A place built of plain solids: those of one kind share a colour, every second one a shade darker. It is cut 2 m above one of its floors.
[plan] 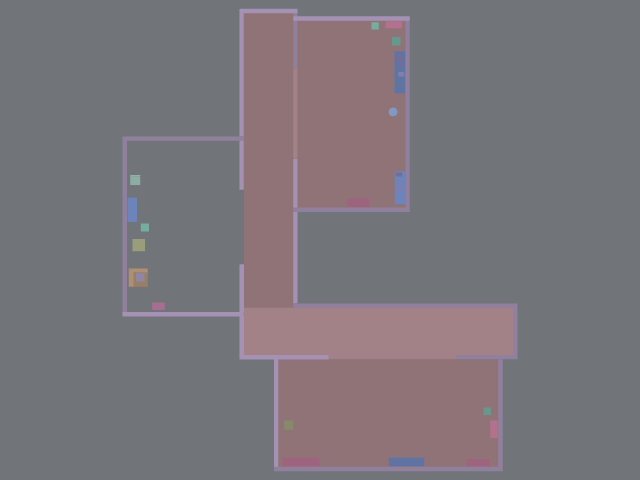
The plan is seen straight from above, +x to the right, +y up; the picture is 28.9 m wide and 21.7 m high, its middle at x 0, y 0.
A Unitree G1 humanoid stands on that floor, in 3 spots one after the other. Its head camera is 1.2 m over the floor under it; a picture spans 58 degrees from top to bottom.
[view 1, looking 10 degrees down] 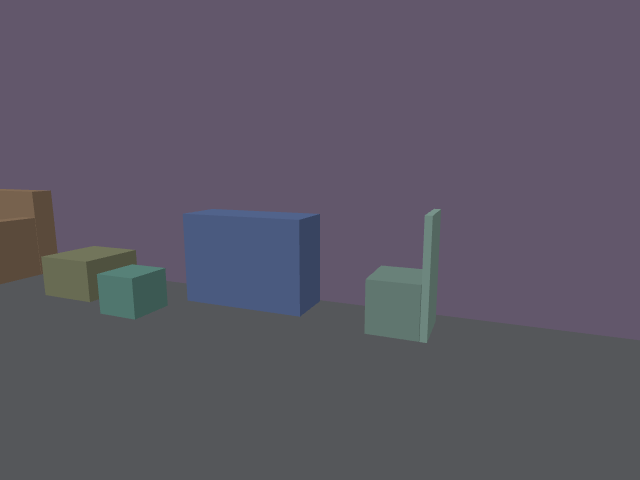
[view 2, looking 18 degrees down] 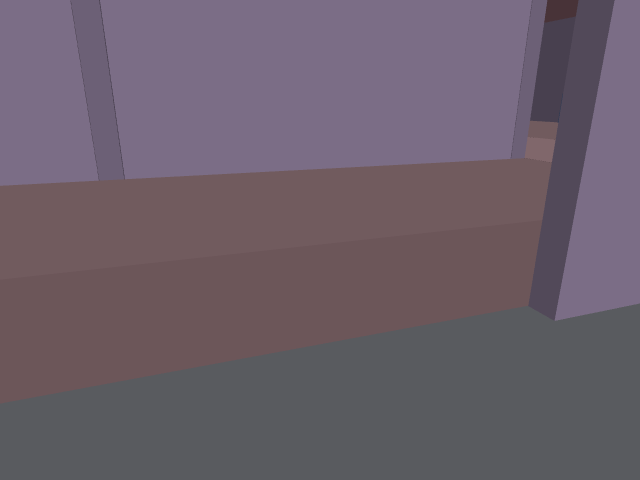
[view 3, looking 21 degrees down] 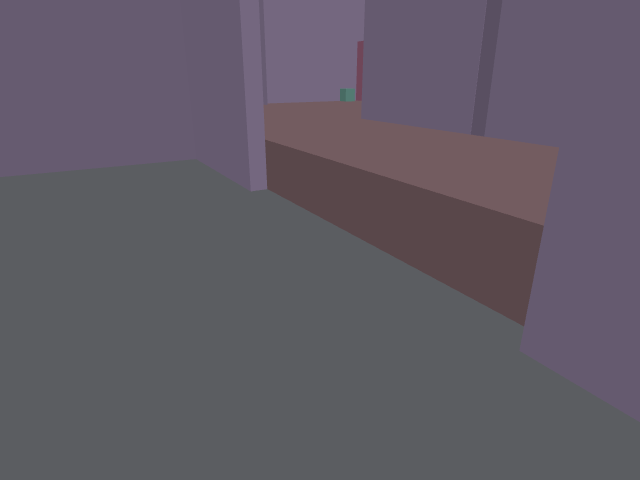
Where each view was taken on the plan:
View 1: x -5.29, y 3.29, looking -158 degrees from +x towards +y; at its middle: sideboard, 3.74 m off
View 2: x -5.29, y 0.88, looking -19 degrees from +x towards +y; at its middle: floor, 2.13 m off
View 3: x -5.29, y -2.10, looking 60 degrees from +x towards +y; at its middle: ground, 3.35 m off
